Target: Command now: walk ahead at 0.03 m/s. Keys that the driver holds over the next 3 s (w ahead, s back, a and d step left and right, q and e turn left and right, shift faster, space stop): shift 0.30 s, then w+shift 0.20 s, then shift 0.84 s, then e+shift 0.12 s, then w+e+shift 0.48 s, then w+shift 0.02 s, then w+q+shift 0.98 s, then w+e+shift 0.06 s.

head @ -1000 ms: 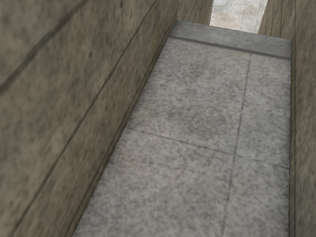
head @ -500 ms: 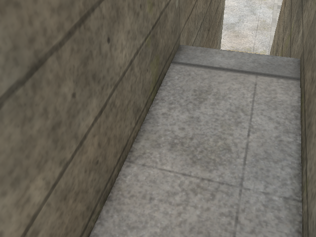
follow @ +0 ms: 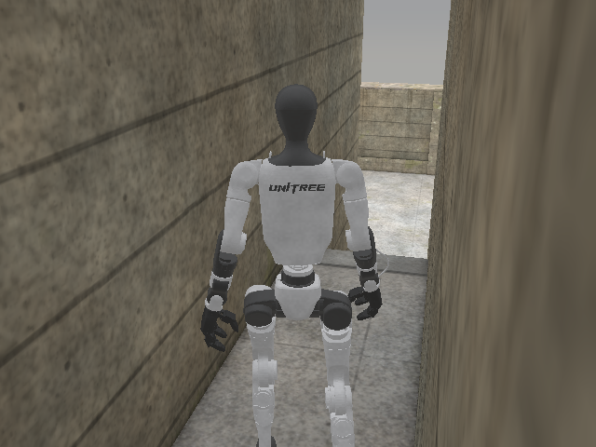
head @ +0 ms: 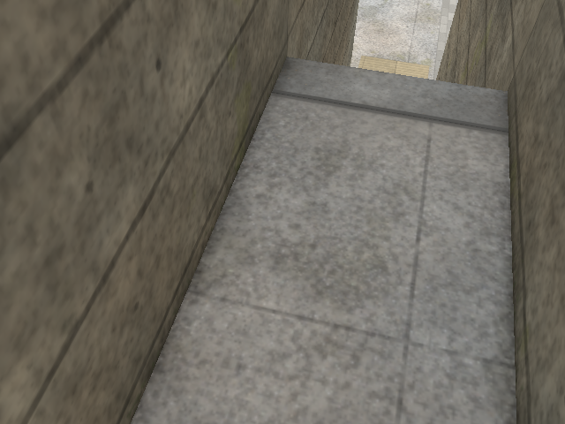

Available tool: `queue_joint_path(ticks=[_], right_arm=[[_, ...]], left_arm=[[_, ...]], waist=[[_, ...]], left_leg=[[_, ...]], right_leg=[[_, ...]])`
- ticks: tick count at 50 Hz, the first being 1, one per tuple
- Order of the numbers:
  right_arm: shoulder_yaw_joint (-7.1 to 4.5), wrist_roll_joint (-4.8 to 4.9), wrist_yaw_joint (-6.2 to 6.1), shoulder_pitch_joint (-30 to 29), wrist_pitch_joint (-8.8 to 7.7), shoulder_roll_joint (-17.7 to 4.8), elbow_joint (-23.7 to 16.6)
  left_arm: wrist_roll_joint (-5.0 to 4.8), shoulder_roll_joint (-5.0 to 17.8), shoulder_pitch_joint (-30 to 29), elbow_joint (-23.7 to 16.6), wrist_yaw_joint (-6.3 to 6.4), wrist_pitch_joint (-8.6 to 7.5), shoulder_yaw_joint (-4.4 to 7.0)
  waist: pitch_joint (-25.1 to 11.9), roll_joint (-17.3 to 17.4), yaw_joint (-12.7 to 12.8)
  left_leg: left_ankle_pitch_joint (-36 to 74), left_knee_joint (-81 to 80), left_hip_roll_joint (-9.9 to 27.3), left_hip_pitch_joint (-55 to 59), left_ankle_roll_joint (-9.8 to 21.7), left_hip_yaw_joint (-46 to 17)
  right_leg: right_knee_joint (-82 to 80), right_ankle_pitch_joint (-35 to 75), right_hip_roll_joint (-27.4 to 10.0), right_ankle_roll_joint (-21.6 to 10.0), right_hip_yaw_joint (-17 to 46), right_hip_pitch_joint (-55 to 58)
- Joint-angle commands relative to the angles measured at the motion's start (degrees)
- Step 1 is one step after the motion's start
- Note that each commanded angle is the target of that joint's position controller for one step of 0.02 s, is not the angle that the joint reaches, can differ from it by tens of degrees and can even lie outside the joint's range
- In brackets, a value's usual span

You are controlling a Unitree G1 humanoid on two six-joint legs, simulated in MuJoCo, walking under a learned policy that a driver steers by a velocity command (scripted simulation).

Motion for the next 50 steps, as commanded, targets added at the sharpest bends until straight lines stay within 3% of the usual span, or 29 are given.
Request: queue_joint_path(ticks=[1,15,16,17,18,19,21,22,23,24,25,26,27,30,31,32,33,34,35,36,37,38,39,40,42,44,46,47,50], right_arm=[[-1.26,-0.27,-0.67,0.8,0.21,-5.9,-2.1],[-1.36,-0.41,-1.49,-0.1,2.46,-5.9,1.1],[-1.51,-0.29,-1.72,1.1,2.8,-6.1,2.0],[-2.29,0.63,-1.98,2.4,3.16,-7.6,2.7],[-2.87,1.53,-2.24,3.9,3.25,-8.5,3.4],[-3.43,2.44,-2.26,5.8,2.24,-9.2,3.7],[-3.38,2.76,-2.01,2.9,-0.34,-7.9,1.9],[-3.32,2.27,-1.84,-1.7,-1.23,-7.3,0.0],[-2.76,2.01,-1.54,-9.9,-2.0,-5.7,-3.4],[-1.54,2.39,-1.22,-17.0,-3.26,-2.7,-6.8],[-1.14,2.91,-1.12,-15.7,-4.51,-3.9,-6.7],[-1.54,2.24,-0.91,-12.0,-5.34,-5.7,-5.1],[-1.58,2.22,-0.59,-9.6,-5.77,-5.9,-4.5],[-0.21,2.23,0.78,-13.4,-5.7,-4.2,-7.0],[-0.36,2.34,0.72,-12.8,-5.25,-3.8,-8.4],[-0.63,2.0,0.78,-6.2,-4.34,-3.4,-6.9],[-2.4,2.01,0.52,2.8,-2.92,-6.0,-4.1],[-4.13,2.5,0.06,11.5,-1.22,-8.6,-2.6],[-4.25,2.14,-0.79,20.9,-0.68,-11.1,-1.0],[-3.64,-0.81,-1.11,20.0,-1.11,-16.9,-0.6],[-3.49,-1.43,0.05,19.7,-2.9,-17.4,0.0],[-2.39,0.19,0.84,13.3,-4.33,-13.7,-0.1],[-0.79,1.3,1.6,6.9,-5.12,-8.3,-0.2],[-0.13,0.63,1.79,2.1,-5.37,-6.6,-0.9],[-0.11,-0.85,1.46,0.4,-5.27,-6.5,0.4],[-0.2,-2.09,0.57,2.7,-4.91,-7.7,2.3],[-0.82,-1.02,-0.64,2.9,-3.94,-10.6,2.3],[-1.04,-0.09,-1.19,3.2,-3.82,-12.1,2.4],[-0.76,0.2,-1.38,2.5,-3.21,-11.4,2.3]], left_arm=[[0.16,5.0,9.2,1.8,-0.1,-0.04,1.27],[0.15,4.8,12.1,5.6,-0.07,0.22,1.5],[-0.09,4.0,13.3,6.1,0.16,0.41,1.49],[-0.82,4.1,12.8,5.6,0.44,0.56,1.73],[-1.07,4.0,11.8,4.6,0.63,0.44,1.9],[-0.91,2.5,11.9,3.4,0.84,-0.33,1.54],[-0.94,0.7,11.2,1.5,0.52,-2.45,1.1],[-0.82,1.3,13.7,2.0,0.35,-3.24,1.29],[-0.61,2.8,18.7,3.2,0.39,-3.66,1.64],[-0.75,6.5,23.0,3.9,0.34,-3.96,2.54],[-1.41,10.3,17.6,1.6,0.06,-4.31,3.73],[-1.63,9.3,17.4,1.5,0.09,-4.22,3.69],[-1.64,8.6,19.6,2.7,-0.11,-4.05,3.68],[-1.35,6.7,17.7,2.2,-0.43,-2.62,2.82],[-1.21,7.2,10.6,1.0,0.09,-2.0,2.54],[-0.67,8.9,6.4,-0.2,0.25,-1.91,2.66],[-0.44,10.7,7.3,0.4,0.23,-2.24,2.94],[-0.69,12.7,6.6,1.1,-0.01,-2.94,3.31],[-0.95,13.7,3.2,0.7,-0.07,-3.46,3.25],[0.43,4.1,5.0,-1.5,-0.39,-4.3,1.41],[-2.84,0.3,17.0,0.5,-0.26,-5.06,1.54],[-3.61,1.0,14.6,-0.1,0.51,-4.27,1.59],[-2.18,2.7,9.7,-0.8,1.46,-2.15,2.09],[-0.8,3.2,7.7,-0.9,2.22,-0.57,2.29],[-0.15,2.9,8.2,-0.4,1.92,1.5,2.5],[0.03,1.2,5.2,-1.0,1.28,1.57,1.84],[0.52,0.1,-0.7,-3.3,0.16,1.3,0.69],[1.45,-0.4,-4.6,-5.0,-0.21,1.52,0.17],[1.12,1.9,-7.0,-5.3,-0.69,2.79,-0.18]], waist=[[-4.3,0.9,0.4],[0.3,0.7,-0.4],[-0.9,1.7,-0.4],[0.0,2.7,-0.7],[2.1,3.5,-0.9],[5.7,6.1,-1.3],[6.9,7.0,0.6],[5.7,5.0,3.1],[6.1,0.4,7.2],[7.2,-9.6,9.9],[10.5,-13.9,8.0],[9.5,-10.6,6.9],[9.2,-9.7,6.0],[10.3,-7.9,4.8],[10.3,-7.2,1.9],[5.8,-8.0,-2.4],[-0.1,-6.9,-6.2],[-4.0,-6.4,-11.8],[-7.4,-5.2,-18.0],[-8.7,15.6,-10.1],[-14.9,21.5,-4.9],[-5.8,14.6,-1.9],[0.6,7.1,-0.2],[0.7,-0.1,2.0],[0.4,1.1,4.4],[-1.2,4.7,4.3],[-3.5,5.5,3.6],[-4.0,5.0,3.2],[-3.3,7.2,2.8]], left_leg=[[29.6,-1.5,2.9,15.5,3.8,-5.4],[17.6,-4.0,2.4,14.4,3.1,-5.4],[7.8,-5.1,1.8,14.9,3.2,-5.3],[-10.7,-5.8,1.3,13.4,4.0,-5.6],[-27.7,-7.2,2.3,9.8,5.0,-7.9],[-38.5,-9.3,4.7,5.3,6.6,-12.8],[-36.1,-10.9,8.6,-0.3,9.2,-20.8],[-31.3,-8.2,7.8,-5.7,8.6,-19.0],[-25.4,-0.9,4.3,-16.5,5.4,-11.0],[-14.4,14.0,-1.6,-27.4,0.9,1.2],[-10.3,21.8,1.2,-32.2,0.6,3.3],[-14.0,27.8,3.2,-34.1,0.9,1.6],[-17.3,31.5,4.0,-37.0,1.4,1.6],[-17.1,26.2,5.4,-35.9,2.3,2.6],[-12.0,20.5,3.4,-23.5,1.5,4.4],[-2.5,15.9,-0.6,-3.9,1.6,7.2],[4.0,15.0,-3.8,11.0,1.7,7.7],[4.3,11.5,-3.9,21.9,2.6,6.0],[7.3,3.3,2.6,28.0,4.9,-2.4],[26.6,-5.2,18.0,24.9,9.1,-25.5],[23.5,-16.3,25.6,21.7,17.5,-44.3],[17.5,-18.1,25.2,14.7,17.4,-39.6],[23.0,-14.9,23.3,9.0,15.9,-30.5],[27.6,-13.3,19.2,3.0,13.0,-21.3],[34.5,-12.7,14.4,-0.8,10.0,-11.0],[47.1,-11.6,12.4,2.0,9.7,-6.2],[49.2,-11.6,12.3,5.6,9.2,-5.3],[44.7,-12.6,13.2,6.1,9.4,-5.7],[22.2,-16.7,13.2,4.2,9.2,-8.0]], right_leg=[[-3.2,29.6,-0.1,-1.5,-0.7,-7.9],[-6.0,17.5,0.2,-1.8,-1.7,-11.9],[-5.8,9.6,1.2,-2.6,-2.7,-12.0],[-3.1,-1.2,2.3,-4.5,-3.8,-14.0],[0.2,-10.3,2.4,-6.8,-3.8,-17.1],[4.3,-17.9,1.7,-8.3,-2.7,-22.3],[6.8,-10.9,-0.2,-10.7,-0.1,-22.1],[3.8,-8.3,-1.7,-12.2,1.7,-16.6],[-2.2,-10.7,-4.4,-14.2,5.0,-7.8],[-10.3,-15.1,-10.5,-17.1,15.2,0.1],[-13.1,-11.9,-19.0,-19.5,25.3,-0.3],[-12.1,-5.9,-19.3,-19.5,25.4,2.0],[-10.0,2.6,-18.3,-18.4,23.2,5.8],[-4.8,26.3,-14.5,-12.7,12.9,6.7],[-4.0,32.6,-11.1,-10.0,7.3,-4.4],[-1.4,44.9,-8.3,-8.9,2.6,-15.0],[4.9,55.1,-6.4,-8.2,0.6,-18.6],[12.8,55.8,-5.1,-6.6,-0.1,-22.2],[28.2,37.5,-1.5,-2.6,0.8,-24.5],[51.8,-11.8,7.4,-0.6,5.7,-28.9],[62.4,-13.0,12.1,-0.6,18.6,-30.9],[63.8,-9.8,8.7,-0.4,14.7,-34.6],[62.4,-5.5,5.8,-0.2,11.3,-35.5],[56.4,-0.9,2.7,-0.4,11.0,-29.1],[42.8,3.5,1.2,-0.7,9.9,-21.6],[30.9,4.6,2.1,-0.3,8.1,-18.9],[21.6,6.9,2.2,0.2,7.0,-17.6],[19.5,9.9,1.6,0.7,7.1,-18.2],[15.5,12.3,0.5,1.0,6.2,-15.9]])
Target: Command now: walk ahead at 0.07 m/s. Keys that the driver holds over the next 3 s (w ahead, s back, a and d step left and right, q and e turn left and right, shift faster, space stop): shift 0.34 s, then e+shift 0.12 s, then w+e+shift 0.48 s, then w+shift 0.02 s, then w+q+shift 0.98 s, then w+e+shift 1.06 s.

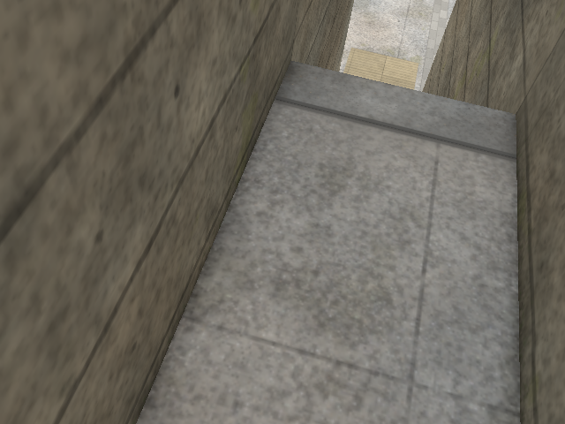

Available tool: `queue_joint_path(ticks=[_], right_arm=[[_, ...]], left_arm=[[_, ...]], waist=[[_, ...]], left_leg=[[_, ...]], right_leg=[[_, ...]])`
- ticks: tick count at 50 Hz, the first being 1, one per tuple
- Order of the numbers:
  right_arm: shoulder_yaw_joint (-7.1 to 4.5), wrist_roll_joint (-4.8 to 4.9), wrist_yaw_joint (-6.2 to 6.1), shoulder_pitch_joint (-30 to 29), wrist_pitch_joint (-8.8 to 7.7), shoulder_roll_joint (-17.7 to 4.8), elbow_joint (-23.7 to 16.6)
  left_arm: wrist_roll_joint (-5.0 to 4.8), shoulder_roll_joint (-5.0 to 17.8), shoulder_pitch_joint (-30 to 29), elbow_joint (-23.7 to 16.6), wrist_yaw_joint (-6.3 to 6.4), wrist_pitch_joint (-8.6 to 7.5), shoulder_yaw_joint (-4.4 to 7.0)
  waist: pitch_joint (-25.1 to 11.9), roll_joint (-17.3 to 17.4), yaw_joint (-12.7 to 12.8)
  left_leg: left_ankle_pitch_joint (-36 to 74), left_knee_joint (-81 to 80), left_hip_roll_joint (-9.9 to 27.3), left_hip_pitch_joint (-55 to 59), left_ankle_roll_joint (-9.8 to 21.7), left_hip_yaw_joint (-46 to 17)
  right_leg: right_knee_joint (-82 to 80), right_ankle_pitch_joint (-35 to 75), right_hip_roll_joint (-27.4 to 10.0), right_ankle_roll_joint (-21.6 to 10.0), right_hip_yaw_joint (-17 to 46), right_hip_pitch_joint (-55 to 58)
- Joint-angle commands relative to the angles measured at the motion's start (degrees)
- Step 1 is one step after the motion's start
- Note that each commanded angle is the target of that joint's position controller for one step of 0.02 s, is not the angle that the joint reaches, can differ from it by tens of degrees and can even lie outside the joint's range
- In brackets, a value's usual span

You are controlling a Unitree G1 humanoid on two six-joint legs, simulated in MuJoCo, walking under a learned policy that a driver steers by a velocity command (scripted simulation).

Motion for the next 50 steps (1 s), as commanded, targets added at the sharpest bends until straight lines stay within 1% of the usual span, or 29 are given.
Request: queue_joint_path(ticks=[1,5,7,9,17,19,23,24,25,26,27,28,31,33,34,35,36,38,39,40,41,42,43,44,46,47,48,49,50], right_arm=[[-1.96,0.51,-0.6,-3.5,-0.37,-10.0,-3.8],[-0.91,1.11,-0.23,-2.6,-0.59,-8.3,-2.7],[-1.22,0.42,0.25,3.7,-1.14,-10.0,-2.1],[-1.03,0.22,0.07,0.6,0.29,-10.5,-2.9],[-0.94,-0.07,-0.03,-3.0,1.63,-11.0,-5.4],[-2.53,0.47,-1.04,-3.1,2.32,-15.1,-6.6],[-4.3,0.78,-3.31,1.0,3.95,-16.0,-6.6],[-4.62,0.52,-3.51,0.5,3.81,-16.6,-7.2],[-4.65,0.45,-3.73,1.6,3.11,-15.8,-7.9],[-4.89,1.64,-4.18,-1.3,1.9,-16.6,-8.5],[-5.11,2.88,-4.22,-4.2,0.82,-16.9,-9.1],[-5.31,2.71,-4.05,-4.7,0.47,-17.1,-9.4],[-6.11,0.3,-2.66,-1.0,-0.16,-17.7,-9.0],[-6.34,-0.26,-1.45,-0.6,-0.88,-17.8,-9.2],[-6.49,-0.61,-0.69,-1.6,-1.17,-18.7,-9.7],[-6.93,0.05,0.23,-1.0,-1.23,-19.5,-9.7],[-6.74,0.26,0.67,-0.6,-1.19,-18.5,-9.2],[-7.0,1.0,1.25,-4.1,-1.0,-17.5,-8.3],[-7.01,0.68,1.75,-6.2,-0.31,-18.1,-8.3],[-6.18,0.44,1.84,-8.1,0.12,-16.9,-9.1],[-4.67,0.56,1.3,-11.8,-0.03,-12.5,-11.9],[-1.81,1.43,1.51,-5.0,-2.22,-3.1,-16.9],[-3.05,4.39,1.45,-10.7,-4.86,-10.5,-17.7],[-3.89,5.97,1.49,-15.6,-6.71,-12.8,-18.4],[-3.36,2.65,0.38,-16.6,-6.14,-10.9,-14.9],[-2.81,0.8,0.62,-16.5,-5.68,-9.0,-16.0],[-4.15,-1.78,-0.04,-8.5,-0.22,-13.8,-13.8],[-3.35,-3.92,1.21,-1.5,4.0,-7.4,-12.1],[-2.46,-2.56,2.51,1.8,6.4,-5.3,-12.3]], left_arm=[[0.26,2.6,4.0,-0.6,-0.37,1.21,-0.22],[1.17,4.0,0.4,-0.5,-0.18,0.31,-0.37],[0.42,9.0,-1.1,0.1,-0.06,0.04,0.55],[-0.28,5.6,0.7,2.4,-0.82,0.05,0.26],[-0.58,6.7,-0.6,5.7,-1.09,0.16,0.79],[-1.14,9.8,-3.2,3.7,-0.98,0.12,1.74],[-1.42,9.4,-2.3,0.7,-1.37,0.14,2.51],[-1.37,7.6,-1.6,-0.1,-1.26,0.63,2.24],[-1.01,9.4,-4.1,-2.2,-1.42,0.53,2.79],[-1.93,10.5,-6.1,-4.6,-1.51,0.05,3.42],[-2.25,10.9,-5.1,-5.6,-1.89,-0.39,3.67],[-1.21,10.9,-4.8,-5.8,-2.39,-0.67,3.74],[-1.69,6.9,-6.8,-8.6,-3.37,-3.21,2.15],[-1.59,4.9,-5.6,-9.8,-4.4,-4.05,0.86],[-1.39,5.1,-4.2,-10.4,-4.82,-4.02,0.7],[-2.8,4.2,-3.1,-10.8,-5.21,-4.48,0.16],[-2.93,4.9,-1.4,-10.1,-4.86,-4.65,0.06],[-4.61,5.1,5.4,-9.1,-3.88,-3.35,0.27],[-3.28,6.6,12.2,-7.8,-2.89,-2.87,0.94],[-2.47,12.4,22.9,-4.4,-2.26,-2.65,3.8],[-1.74,20.0,34.2,-0.7,-1.42,-1.8,5.85],[-3.21,25.6,26.8,-2.6,-2.47,-2.73,6.07],[-4.52,21.2,27.1,-3.8,-3.15,-4.06,4.46],[-3.68,18.6,27.9,-2.6,-3.18,-5.7,3.78],[-0.25,17.5,25.1,-1.2,-3.19,-6.01,2.87],[-1.88,15.3,22.3,-2.3,-1.59,-4.35,2.27],[0.85,14.8,16.5,-5.0,0.26,-3.76,0.58],[-0.8,17.6,22.1,-3.0,2.11,-3.12,2.59],[-1.33,15.4,23.3,-3.1,3.33,-3.01,1.86]], waist=[[-4.5,10.4,2.7],[-2.2,8.5,2.7],[-6.2,2.4,-1.2],[-6.2,3.7,1.1],[-6.4,3.0,0.0],[-5.9,4.4,-0.7],[-5.5,11.3,-1.0],[-6.1,16.6,-1.4],[-4.4,15.6,-3.9],[-1.2,15.1,-1.7],[0.5,16.6,0.1],[0.6,14.3,0.1],[0.3,9.3,-2.5],[1.1,10.3,-2.7],[0.4,10.7,-1.9],[-0.2,12.0,-1.5],[0.8,10.7,-1.3],[1.8,9.1,2.9],[-1.4,9.0,7.6],[-6.5,2.7,13.1],[-6.9,-12.2,17.7],[-14.0,-24.8,5.3],[-14.1,-9.2,7.9],[-6.2,-2.9,8.7],[-2.1,6.5,6.1],[-2.0,-5.8,2.8],[6.3,12.6,-0.5],[1.4,10.2,-2.7],[-1.1,6.5,-2.9]], left_leg=[[12.3,-9.7,14.7,-3.4,5.1,-11.3],[7.3,-6.6,11.5,-1.7,0.3,-10.9],[13.4,-4.2,7.8,-0.4,-2.8,-8.3],[13.6,-2.8,6.1,2.7,-3.5,-7.1],[15.6,-0.8,6.9,5.2,-4.1,-6.9],[16.5,1.9,7.1,8.1,-3.7,-6.2],[18.9,2.3,16.6,9.1,2.1,-10.9],[8.3,-3.0,23.9,10.1,6.1,-16.7],[-13.6,-10.8,30.6,10.1,9.2,-23.1],[-26.8,-15.4,32.1,9.2,7.5,-25.7],[-28.8,-16.0,30.6,9.9,4.4,-23.1],[-24.9,-14.9,27.9,12.4,2.5,-18.2],[-18.1,-13.5,24.0,15.7,0.4,-7.8],[-15.4,-12.8,23.0,12.7,0.3,-2.0],[-14.1,-11.8,21.3,9.4,-0.7,1.5],[-14.5,-11.6,20.9,8.1,-0.6,3.7],[-16.8,-11.6,21.2,8.0,-0.8,5.2],[-8.2,-6.7,19.3,5.1,-1.8,9.8],[7.7,3.6,17.5,2.3,-3.2,13.3],[25.6,20.5,14.2,-0.5,-4.7,15.3],[12.5,45.4,10.0,-14.0,-8.6,11.6],[-19.5,65.3,-1.8,-30.2,-11.4,-0.5],[-15.7,66.7,-0.2,-35.2,-10.0,-10.4],[-12.0,66.9,1.3,-42.3,-8.2,-10.6],[-3.5,65.3,5.8,-43.2,-5.8,-11.7],[-3.3,63.1,5.8,-39.2,-3.8,-10.5],[-1.1,67.0,5.2,-38.3,-6.4,-9.8],[-1.6,69.6,5.2,-36.3,-7.4,-9.8],[-1.6,65.7,4.7,-34.5,-7.7,-9.6]], right_leg=[[-4.0,2.5,-1.5,0.2,-1.2,8.9],[-19.3,12.3,-1.5,-1.1,-2.0,13.8],[-16.3,27.7,-3.7,-2.3,0.2,20.1],[-17.4,21.8,-2.1,-1.6,-0.9,18.2],[-17.6,23.5,-1.4,-2.9,-1.3,16.8],[-13.3,24.3,0.3,-3.6,-1.9,10.2],[0.2,9.5,3.0,-4.1,-3.8,-2.8],[9.4,-14.7,3.3,-3.7,-5.7,-7.8],[20.6,-21.1,-1.8,-3.7,-4.2,-15.3],[23.9,-20.1,-5.3,-4.4,-3.2,-20.1],[25.0,-17.4,-7.3,-4.5,-2.8,-22.4],[24.6,-14.1,-7.7,-4.0,-3.4,-24.4],[21.5,-6.9,-7.8,-2.7,-8.0,-27.5],[18.2,-5.4,-8.5,-3.3,-9.9,-24.1],[17.5,-5.7,-7.5,-3.6,-12.4,-19.4],[17.2,-8.9,-8.1,-5.1,-13.9,-16.9],[16.9,-8.9,-8.2,-6.1,-14.8,-16.0],[16.2,-6.6,-5.9,-9.2,-20.2,-8.9],[13.9,-7.2,-2.5,-11.0,-22.7,1.3],[10.8,-6.6,4.9,-13.1,-26.0,14.4],[3.0,-7.6,3.8,-16.4,-14.8,27.3],[-22.1,-39.4,-9.9,-26.4,31.4,35.0],[-34.1,-52.5,-16.2,-25.1,46.9,36.1],[-34.2,-42.8,-19.2,-24.2,47.4,34.4],[-24.0,-18.5,-18.0,-20.4,36.2,27.4],[-19.5,-10.6,-12.3,-20.8,24.6,23.1],[-14.4,46.6,-18.0,-9.1,24.0,16.7],[-7.1,62.9,-17.0,-2.2,14.3,16.9],[-6.3,62.9,-15.4,-0.4,7.2,16.4]])
Over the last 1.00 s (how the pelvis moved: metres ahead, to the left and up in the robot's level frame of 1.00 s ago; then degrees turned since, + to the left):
0.13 0.05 0.01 1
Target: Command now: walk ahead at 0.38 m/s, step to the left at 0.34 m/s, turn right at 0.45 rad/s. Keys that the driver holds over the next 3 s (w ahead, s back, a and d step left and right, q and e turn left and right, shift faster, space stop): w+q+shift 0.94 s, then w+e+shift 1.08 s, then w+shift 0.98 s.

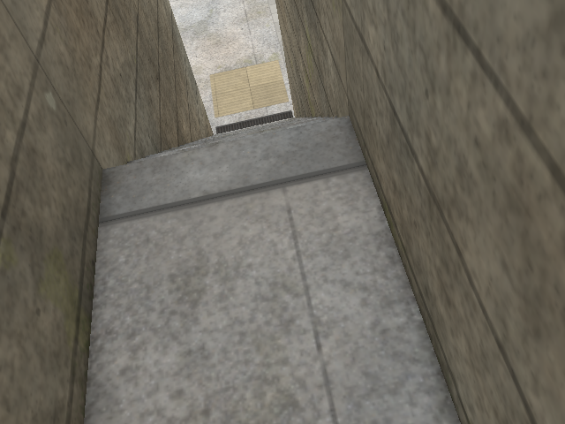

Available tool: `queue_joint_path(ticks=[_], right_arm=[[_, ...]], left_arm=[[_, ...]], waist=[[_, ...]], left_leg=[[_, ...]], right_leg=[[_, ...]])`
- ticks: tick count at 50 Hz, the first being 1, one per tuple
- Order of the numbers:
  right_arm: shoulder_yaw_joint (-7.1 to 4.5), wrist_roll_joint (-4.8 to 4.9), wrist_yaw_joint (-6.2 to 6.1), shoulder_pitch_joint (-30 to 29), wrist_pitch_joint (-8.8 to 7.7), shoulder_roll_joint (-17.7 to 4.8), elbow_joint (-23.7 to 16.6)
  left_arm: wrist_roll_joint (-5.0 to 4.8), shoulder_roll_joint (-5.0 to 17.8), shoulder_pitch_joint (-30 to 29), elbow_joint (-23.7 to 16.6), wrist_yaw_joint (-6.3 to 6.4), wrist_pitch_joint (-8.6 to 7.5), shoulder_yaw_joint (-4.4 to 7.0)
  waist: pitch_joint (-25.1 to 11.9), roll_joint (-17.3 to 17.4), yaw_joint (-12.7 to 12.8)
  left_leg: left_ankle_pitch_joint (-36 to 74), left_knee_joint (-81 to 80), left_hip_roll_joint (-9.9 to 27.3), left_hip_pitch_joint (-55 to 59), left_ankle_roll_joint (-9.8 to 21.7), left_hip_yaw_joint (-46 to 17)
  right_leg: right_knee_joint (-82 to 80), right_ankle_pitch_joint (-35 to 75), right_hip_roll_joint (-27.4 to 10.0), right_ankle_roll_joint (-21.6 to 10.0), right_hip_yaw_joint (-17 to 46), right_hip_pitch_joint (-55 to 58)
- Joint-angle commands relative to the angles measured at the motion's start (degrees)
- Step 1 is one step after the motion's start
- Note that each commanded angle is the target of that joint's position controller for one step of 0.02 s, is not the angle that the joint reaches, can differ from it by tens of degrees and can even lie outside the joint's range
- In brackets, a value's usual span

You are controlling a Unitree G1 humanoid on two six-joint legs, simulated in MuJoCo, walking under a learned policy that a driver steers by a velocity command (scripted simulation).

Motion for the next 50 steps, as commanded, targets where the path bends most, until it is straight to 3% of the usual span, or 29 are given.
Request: queue_joint_path(ticks=[1,4,6,11,13,15,17,18,19,20,21,24,26,28,30,32,33,34,35,37,38,40,41,42,43,46,47,48,50], right_arm=[[0.25,-0.76,2.03,11.1,6.49,0.9,-2.0],[0.59,0.6,3.31,3.2,6.11,0.7,-7.8],[0.38,0.9,4.7,3.3,5.39,-0.5,-9.7],[1.7,2.28,8.38,5.0,4.26,0.2,-11.8],[0.62,2.87,8.09,9.3,3.81,-2.9,-11.1],[-0.94,3.88,7.39,18.0,3.87,-7.4,-10.2],[-3.98,5.35,6.25,30.8,3.87,-14.3,-5.9],[-4.84,5.92,5.54,30.8,3.54,-14.5,-4.7],[-4.27,5.13,5.73,23.7,3.14,-15.3,-6.9],[-4.88,2.66,5.2,23.7,3.97,-18.2,-8.1],[-5.2,1.72,3.31,23.8,3.77,-17.3,-8.2],[-4.97,4.1,2.56,16.9,0.25,-13.7,-9.2],[-4.85,5.52,1.95,11.7,-0.48,-11.3,-10.2],[-5.02,7.48,2.45,12.1,-0.64,-12.6,-7.7],[-5.15,6.26,2.57,15.4,0.85,-12.3,-5.9],[-3.84,6.14,2.36,10.3,1.55,-8.2,-9.0],[-2.21,5.56,2.84,11.2,1.83,-3.1,-10.5],[-1.75,4.97,4.06,15.7,1.64,-2.9,-12.8],[-2.47,5.29,4.15,18.3,1.81,-6.0,-13.4],[-3.4,3.45,3.73,20.4,3.68,-7.6,-12.0],[-3.58,3.15,3.31,21.0,4.32,-7.3,-11.8],[-4.56,3.77,2.79,17.9,4.94,-6.7,-12.1],[-3.19,4.21,2.79,16.6,4.14,-3.4,-13.1],[-3.51,4.84,2.56,11.4,4.17,-4.2,-14.9],[-3.3,4.15,2.61,7.8,4.03,-4.1,-15.6],[-1.34,3.64,3.63,0.2,4.33,-2.0,-18.1],[-2.28,3.09,3.56,2.6,3.7,-6.1,-18.4],[-2.22,3.24,3.73,-0.2,3.28,-6.3,-18.4],[-4.82,5.46,3.91,9.4,1.65,-9.7,-16.0]], left_arm=[[0.0,15.7,2.9,-4.4,4.29,0.34,4.2],[1.68,14.7,0.8,-7.7,6.4,1.19,4.81],[0.94,14.7,1.9,-9.1,7.16,1.74,5.14],[0.7,20.4,-7.7,-15.0,7.76,3.04,6.75],[0.27,22.1,-10.7,-16.9,7.07,3.48,6.9],[-0.22,25.0,-13.8,-18.3,5.7,4.13,7.5],[-1.41,20.6,-14.7,-19.3,4.75,2.68,6.09],[-1.16,14.0,-15.7,-19.0,5.23,1.53,3.91],[2.66,4.7,-8.0,-20.0,4.93,0.57,1.7],[0.63,5.3,-5.4,-21.3,4.08,-1.49,0.66],[-0.89,9.8,-9.9,-22.2,3.41,-3.15,0.96],[1.56,14.9,-17.8,-23.4,3.01,-2.5,1.28],[0.84,18.6,-21.6,-24.2,3.16,-1.39,2.9],[3.12,13.7,-24.0,-25.3,2.77,-0.86,1.96],[0.96,12.9,-17.2,-23.2,2.31,-0.66,3.23],[-0.05,12.1,-6.3,-18.4,2.05,-0.09,4.36],[0.86,14.7,-0.1,-16.7,1.98,0.73,5.14],[2.48,17.1,-1.9,-17.5,2.16,0.55,5.84],[-0.31,16.3,-8.8,-18.2,2.61,-0.69,6.01],[-3.49,11.4,-13.3,-17.5,2.63,-0.64,4.69],[-3.17,10.7,-13.5,-17.5,2.68,-0.45,4.14],[-0.08,9.1,-14.4,-16.4,1.99,-0.27,3.74],[-0.14,10.4,-13.6,-16.2,0.62,-1.16,3.6],[0.5,10.7,-13.5,-16.6,0.49,-1.28,3.59],[1.11,10.7,-10.7,-14.8,0.47,-1.26,3.58],[1.54,14.7,-5.5,-13.1,0.78,-1.33,4.86],[-0.12,14.0,-9.4,-14.5,0.09,-0.64,3.92],[-0.44,14.4,-7.4,-14.5,-0.37,-0.64,3.99],[0.23,17.0,-9.7,-13.0,-0.74,-0.38,3.78]], waist=[[-1.2,-7.4,-5.6],[0.7,-13.4,-4.2],[3.2,-12.7,-5.5],[2.5,-15.5,-9.9],[0.3,-15.5,-11.7],[-4.1,-20.9,-16.1],[-8.0,-21.9,-19.8],[-0.9,-15.1,-19.8],[2.1,4.3,-5.8],[-10.0,8.0,-5.5],[-12.3,8.6,-8.0],[-9.5,-3.6,-4.4],[-6.5,-5.5,-3.1],[-3.9,-10.9,-3.0],[-9.7,-3.6,-3.4],[-12.6,-2.4,2.7],[-15.2,-9.7,4.5],[-16.0,-16.6,1.1],[-7.6,-19.8,-3.8],[-4.6,-15.6,-6.0],[-1.9,-13.2,-6.2],[1.4,-11.4,-4.5],[-1.7,-20.0,-3.4],[2.2,-19.5,-1.4],[2.9,-20.4,0.8],[6.5,-11.8,3.3],[3.3,-12.8,1.0],[1.9,-11.7,2.8],[-2.0,-9.0,-6.2]], left_leg=[[5.1,-5.6,0.5,-8.5,-0.1,-3.3],[15.0,-19.2,-2.9,-9.4,-1.4,-2.2],[21.4,-24.8,-3.6,-12.4,-2.0,-2.3],[34.6,-41.4,3.6,-2.3,-2.5,4.1],[30.8,-45.2,0.6,5.5,-2.2,9.1],[20.8,-43.5,-2.0,12.9,0.2,11.1],[13.7,-48.1,-8.8,28.2,4.4,12.2],[11.9,-59.1,-10.0,28.6,9.4,8.0],[37.5,-51.7,-3.2,40.1,24.1,-15.0],[12.6,-63.3,2.8,44.3,33.4,-38.4],[2.2,-69.5,4.5,40.3,31.9,-42.0],[1.4,-74.4,3.7,21.8,27.9,-38.3],[6.2,-75.4,2.3,12.9,22.9,-31.5],[16.0,-73.1,-4.9,1.7,18.0,-19.4],[5.6,-67.1,-5.5,7.2,15.5,-21.7],[-16.6,-53.4,-8.4,0.5,10.1,-18.1],[-26.5,-35.5,-11.8,-6.0,7.6,-10.8],[-23.4,-19.7,-10.0,-13.4,6.1,-7.9],[-14.2,-8.8,-4.4,-19.2,4.1,-5.6],[-6.5,8.6,-2.1,-20.8,2.4,-5.1],[-3.4,12.3,-1.9,-19.9,1.3,-5.0],[-0.1,8.3,0.7,-13.7,-1.4,-0.6],[3.7,1.9,1.2,-11.3,-1.9,0.9],[6.5,0.1,1.7,-11.5,-2.9,1.2],[7.1,-4.4,2.9,-14.2,-3.1,2.4],[5.1,-15.7,5.7,-17.5,0.3,5.0],[3.8,-29.4,4.9,-1.8,1.7,5.5],[5.6,-32.6,2.6,10.7,2.1,7.9],[1.1,-37.2,-2.2,26.6,4.3,10.3]], right_leg=[[-8.5,64.4,-14.9,3.1,8.4,4.2],[-13.1,52.1,-12.6,-0.3,-5.1,3.3],[-16.4,49.0,-14.5,-1.0,-9.7,7.2],[-22.4,44.7,-19.3,-1.0,-17.4,10.3],[-19.1,60.8,-17.5,0.0,-18.5,15.6],[-9.1,78.7,-18.5,0.0,-17.6,20.7],[11.6,78.9,-15.5,-1.8,-14.6,15.4],[32.9,46.0,-7.8,-0.6,-12.5,6.2],[55.5,-14.6,4.8,4.0,-6.6,-26.1],[70.6,-14.9,7.1,2.7,3.1,-30.2],[68.9,-10.3,4.1,-0.6,6.9,-28.8],[56.5,-8.1,-1.5,-3.2,8.9,-21.1],[37.8,-6.0,-5.3,-1.5,10.2,-13.7],[8.6,-4.8,-3.0,0.7,3.8,2.0],[-1.0,11.7,0.0,2.9,3.4,11.3],[-7.6,17.5,-4.1,0.0,5.5,22.9],[-12.4,8.7,-16.8,-5.6,18.0,29.8],[-24.1,-20.1,-29.2,-12.6,44.8,27.7],[-26.7,-29.9,-29.4,-13.2,51.0,20.3],[-21.4,-13.2,-22.9,-8.9,30.8,16.5],[-20.8,-5.8,-19.8,-7.8,21.8,13.0],[-20.9,6.9,-15.1,-5.7,5.6,5.8],[-23.9,-11.6,-13.1,-5.1,3.5,3.2],[-26.2,-12.9,-13.3,-5.9,2.1,0.4],[-26.7,-14.3,-14.3,-7.7,0.6,3.2],[-26.7,-4.4,-15.4,-7.7,-4.1,9.4],[-28.4,-7.8,-12.2,-7.7,-10.0,1.2],[-31.3,-9.5,-13.8,-9.8,-9.6,-4.8],[-16.8,19.9,-12.4,-10.4,-12.6,-4.9]])
Over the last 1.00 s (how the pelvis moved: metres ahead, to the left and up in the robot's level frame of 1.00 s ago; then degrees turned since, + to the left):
0.27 -0.23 -0.02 -27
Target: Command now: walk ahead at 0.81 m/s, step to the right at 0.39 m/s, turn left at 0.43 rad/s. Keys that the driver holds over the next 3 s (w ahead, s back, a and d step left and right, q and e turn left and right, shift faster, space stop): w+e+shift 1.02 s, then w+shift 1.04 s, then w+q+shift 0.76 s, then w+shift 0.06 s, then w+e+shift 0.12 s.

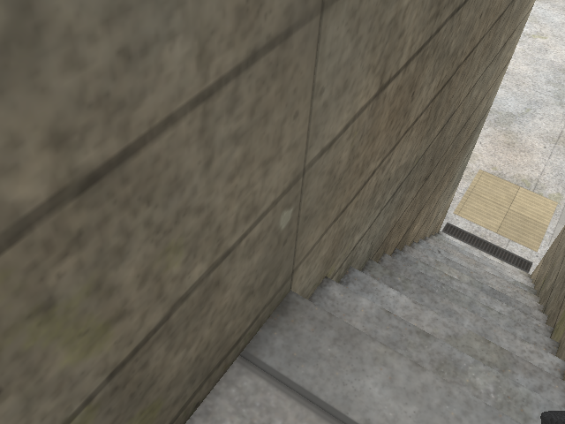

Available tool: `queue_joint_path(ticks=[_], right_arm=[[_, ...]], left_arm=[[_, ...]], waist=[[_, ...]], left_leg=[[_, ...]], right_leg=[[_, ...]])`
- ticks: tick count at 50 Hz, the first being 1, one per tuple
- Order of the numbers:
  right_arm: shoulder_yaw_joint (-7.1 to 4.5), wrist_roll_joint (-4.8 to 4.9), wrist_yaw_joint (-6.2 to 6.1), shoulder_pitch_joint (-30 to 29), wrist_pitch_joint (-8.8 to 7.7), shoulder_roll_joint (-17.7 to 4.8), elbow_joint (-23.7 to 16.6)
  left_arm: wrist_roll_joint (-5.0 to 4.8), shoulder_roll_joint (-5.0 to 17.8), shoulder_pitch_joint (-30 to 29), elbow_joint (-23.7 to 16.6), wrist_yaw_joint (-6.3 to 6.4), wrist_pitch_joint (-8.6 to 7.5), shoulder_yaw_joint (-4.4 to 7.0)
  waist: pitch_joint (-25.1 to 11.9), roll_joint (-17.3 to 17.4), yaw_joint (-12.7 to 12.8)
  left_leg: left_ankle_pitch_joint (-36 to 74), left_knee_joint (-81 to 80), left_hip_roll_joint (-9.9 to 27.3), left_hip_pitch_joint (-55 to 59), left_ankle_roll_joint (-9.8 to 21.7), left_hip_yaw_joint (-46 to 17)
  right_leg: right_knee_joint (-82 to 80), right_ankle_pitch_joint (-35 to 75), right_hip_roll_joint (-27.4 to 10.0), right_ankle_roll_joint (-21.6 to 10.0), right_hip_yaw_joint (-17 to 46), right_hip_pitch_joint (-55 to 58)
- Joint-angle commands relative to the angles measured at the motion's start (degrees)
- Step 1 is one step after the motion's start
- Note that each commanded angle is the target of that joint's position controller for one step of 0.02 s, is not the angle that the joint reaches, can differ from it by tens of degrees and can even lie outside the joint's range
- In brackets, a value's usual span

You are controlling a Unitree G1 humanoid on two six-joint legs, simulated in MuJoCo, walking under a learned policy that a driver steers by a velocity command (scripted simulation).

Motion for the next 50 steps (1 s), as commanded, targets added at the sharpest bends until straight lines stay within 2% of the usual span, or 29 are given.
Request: queue_joint_path(ticks=[1,2,3,4,5,6,8,9,13,19,21,22,23,24,25,26,27,28,29,32,36,37,39,40,43,46,48,49,50], right_arm=[[-3.88,1.63,-0.49,13.8,-2.38,-7.0,-0.7],[-3.88,2.12,-2.77,23.7,-2.56,-7.6,2.7],[-2.35,1.67,-4.22,24.3,-2.84,-10.5,4.6],[-1.34,-0.31,-4.23,26.0,-4.82,-13.3,1.2],[-0.78,0.0,-3.56,25.7,-5.82,-11.8,3.6],[-0.94,-0.56,-4.12,22.0,-7.17,-12.3,6.4],[0.49,-3.48,-5.38,15.5,-7.81,-7.4,7.8],[1.64,-3.71,-6.06,12.7,-7.38,-4.1,7.5],[1.82,-2.2,-7.25,12.3,-6.52,-4.3,10.4],[0.42,-1.57,-9.29,10.5,-6.25,-6.8,12.4],[-0.67,-1.78,-8.18,10.9,-5.95,-12.2,12.5],[-1.62,-0.99,-6.75,0.6,-6.12,-15.9,8.5],[-2.07,0.69,-5.39,-6.9,-6.55,-16.5,5.2],[-1.56,0.05,-4.84,-7.3,-7.02,-12.1,4.0],[-0.01,0.05,-4.61,-5.3,-7.45,-3.1,7.2],[2.91,-4.52,-5.29,4.9,-9.11,6.2,4.7],[3.91,-5.14,-5.78,16.4,-9.25,7.7,4.2],[2.86,-2.95,-6.83,10.1,-8.74,0.7,1.7],[1.71,-2.88,-8.49,3.9,-7.99,-2.2,1.6],[1.81,-3.67,-7.57,4.0,-4.73,-3.4,1.6],[2.26,-5.36,-5.67,-5.9,-5.09,-1.5,-1.0],[1.69,-6.6,-4.32,-0.3,-5.53,-2.3,2.4],[1.24,-5.79,-2.31,-5.6,-7.49,-1.7,2.7],[1.36,-8.02,-1.12,-7.3,-7.74,-2.4,1.6],[1.94,-5.45,-0.54,-9.9,-8.32,3.1,-0.5],[-1.91,-2.66,-1.25,9.5,-9.31,-2.1,5.4],[-4.34,-0.12,-2.95,23.5,-10.51,-8.3,10.0],[-4.57,0.55,-3.0,34.3,-9.72,-9.8,13.8],[-4.27,0.52,-2.21,39.7,-9.61,-9.4,17.6]], left_arm=[[0.49,9.7,-7.8,-3.6,-0.87,-0.82,0.79],[1.91,10.8,-3.7,-3.8,-0.76,-0.42,0.83],[2.81,0.8,-0.3,-6.0,-0.79,-1.05,-1.5],[-1.08,-2.5,9.9,-5.5,-1.68,-3.48,-1.9],[-3.93,3.3,2.4,-6.7,-1.45,-3.51,-0.02],[-3.5,3.5,-7.9,-11.3,-1.21,-2.73,-0.01],[1.46,3.0,-8.2,-11.5,-3.05,0.81,-0.6],[2.07,2.8,-6.7,-11.6,-4.32,2.24,-0.63],[1.53,-1.4,-11.3,-15.2,-5.92,3.47,-2.47],[0.12,-2.2,-21.1,-17.3,-7.14,2.47,-2.55],[-0.48,0.6,-14.7,-15.4,-7.59,0.82,-0.27],[-0.63,8.0,0.5,-12.0,-6.89,1.0,3.09],[-1.96,13.9,14.6,-8.0,-5.48,1.74,5.94],[-3.2,16.3,20.7,-5.6,-4.21,2.05,7.38],[-2.98,12.9,17.4,-4.9,-3.8,3.4,6.15],[-0.32,15.0,7.3,-6.2,-4.33,3.06,4.33],[1.07,13.6,-0.9,-9.9,-4.17,2.2,2.69],[1.27,13.4,0.0,-10.7,-4.5,1.33,3.77],[0.51,9.2,-3.0,-12.6,-4.68,0.83,2.92],[0.75,5.6,-11.3,-14.6,-3.29,0.01,1.69],[-2.05,7.3,-6.8,-12.8,-1.64,0.14,2.48],[-0.74,5.6,-10.4,-14.3,-1.9,0.33,1.84],[-2.71,2.3,-3.0,-11.4,0.43,0.87,1.91],[-3.24,0.1,0.9,-7.8,1.19,1.22,1.07],[-2.58,-2.2,2.0,-4.6,1.22,3.02,-0.01],[-2.33,-2.4,-10.9,-8.6,-0.58,2.98,-0.26],[-2.55,-2.7,-19.1,-11.4,-1.7,2.89,-0.28],[-3.76,-1.6,-23.4,-12.8,-2.42,2.15,-0.32],[-1.12,-8.6,-21.2,-15.5,-3.26,0.78,-1.56]], waist=[[-2.2,-0.5,-17.0],[-1.4,5.4,-22.2],[-3.0,21.0,-16.0],[-19.7,23.8,-13.2],[-12.7,13.4,-14.6],[0.1,11.4,-12.5],[1.2,9.2,-7.1],[0.2,10.9,-4.5],[2.9,7.0,-3.5],[11.0,6.3,-4.9],[3.7,10.6,-0.8],[-5.3,13.9,9.6],[-13.5,18.1,17.6],[-13.5,16.5,19.1],[-1.4,3.5,16.8],[3.7,-17.2,2.7],[-11.4,-12.0,-7.6],[-12.4,-9.9,-6.3],[-3.4,-4.0,-6.1],[1.6,2.2,-12.5],[-0.7,4.0,-8.2],[-5.9,6.1,-9.9],[-5.4,2.3,-4.2],[-2.3,4.9,-2.0],[1.1,-1.1,-0.6],[-2.6,-10.2,-12.3],[-5.2,-8.3,-21.5],[-4.3,-2.4,-28.3],[0.7,20.3,-25.8]], left_leg=[[-5.6,-8.9,-9.7,41.5,3.4,7.8],[-4.8,-12.9,-6.8,50.8,4.2,2.2],[-1.9,-11.3,6.7,51.5,5.0,-21.8],[-21.8,-31.9,21.2,51.6,15.9,-59.1],[-36.2,-42.4,20.6,46.9,15.3,-59.2],[-33.1,-41.3,20.7,39.7,13.6,-51.0],[-11.8,-30.2,18.6,29.7,9.8,-31.7],[-3.2,-28.6,16.9,27.2,7.1,-22.9],[15.2,-35.0,18.8,28.6,4.6,-9.0],[15.3,-44.1,9.4,27.8,0.0,12.7],[41.5,-39.7,9.4,27.6,1.9,13.3],[63.1,-27.9,10.9,25.7,1.7,14.8],[71.3,-13.2,9.3,23.2,1.2,13.6],[59.4,4.7,7.4,16.7,1.8,10.4],[3.4,34.0,-0.6,8.0,-0.3,8.2],[-30.1,58.7,-5.1,-11.1,-2.0,3.2],[-25.9,61.5,-1.5,-11.9,-0.4,-6.3],[-18.8,50.1,-2.1,-8.1,2.9,-10.8],[-15.4,44.5,-1.0,-7.7,4.2,-9.5],[-11.8,30.7,1.1,0.3,1.6,-12.1],[-6.3,-1.4,0.8,10.6,0.1,-10.5],[12.8,5.0,-0.6,18.2,0.2,-7.8],[30.9,-10.7,0.4,-1.9,0.0,-14.0],[44.5,-18.4,-2.1,0.6,-0.6,-12.2],[49.3,-25.0,-7.5,23.8,-0.1,-6.7],[38.8,-23.4,-3.7,33.9,1.0,-9.9],[37.0,-25.4,1.7,48.2,-0.9,-14.3],[40.1,-36.2,6.8,53.1,1.0,-15.8],[50.5,-16.4,4.4,68.2,-0.7,-10.0]], right_leg=[[10.1,41.7,-4.6,-10.6,1.5,-26.8],[26.6,28.8,-2.6,-6.7,3.6,-34.5],[55.4,-9.7,4.4,-4.3,7.5,-46.9],[65.6,-10.0,14.5,-4.7,31.5,-47.3],[67.6,-2.6,13.2,-2.5,32.7,-52.8],[67.5,3.3,10.4,-2.0,28.2,-62.2],[65.3,16.0,6.8,-4.0,29.7,-61.0],[63.5,21.1,6.1,-4.7,29.2,-59.1],[55.1,26.4,1.6,-1.7,25.7,-64.0],[22.7,42.7,2.2,-0.5,10.2,-52.3],[21.3,46.9,9.3,-0.6,3.2,-27.8],[35.3,50.7,11.8,-1.7,2.2,-8.8],[39.1,45.1,14.8,-2.6,1.8,5.7],[31.1,37.7,16.9,-5.0,1.9,15.0],[10.1,33.4,9.1,-13.7,15.0,9.6],[22.7,58.4,10.1,-18.9,23.7,7.3],[18.7,51.2,5.5,-25.4,37.3,7.9],[7.3,29.9,4.9,-27.5,47.3,-2.5],[0.2,19.6,5.8,-23.6,48.4,-14.4],[0.9,15.1,2.9,-23.5,53.4,-37.7],[6.7,31.1,7.1,-19.9,45.6,-36.1],[13.1,44.0,8.0,-19.8,42.5,-36.1],[22.8,26.2,10.9,-18.9,42.2,-14.4],[25.4,17.3,14.6,-16.4,39.9,-19.6],[27.0,14.2,19.7,-13.8,39.7,-33.5],[42.3,23.7,19.6,-12.9,41.8,-28.4],[66.2,42.9,19.1,-8.7,42.3,-33.0],[90.9,32.0,21.3,-5.3,36.5,-36.0],[105.5,-17.7,26.6,-5.3,33.1,-63.4]])
Over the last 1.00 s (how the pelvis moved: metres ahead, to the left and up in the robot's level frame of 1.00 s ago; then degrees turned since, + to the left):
0.63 0.23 -0.02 38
